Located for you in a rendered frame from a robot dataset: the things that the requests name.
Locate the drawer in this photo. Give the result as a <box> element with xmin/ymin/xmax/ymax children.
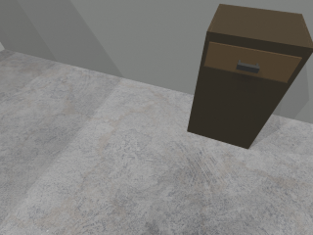
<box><xmin>204</xmin><ymin>41</ymin><xmax>302</xmax><ymax>82</ymax></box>

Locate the handle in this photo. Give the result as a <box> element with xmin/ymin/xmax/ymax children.
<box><xmin>236</xmin><ymin>60</ymin><xmax>260</xmax><ymax>73</ymax></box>

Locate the cabinet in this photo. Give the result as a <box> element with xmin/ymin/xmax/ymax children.
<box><xmin>187</xmin><ymin>4</ymin><xmax>313</xmax><ymax>149</ymax></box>

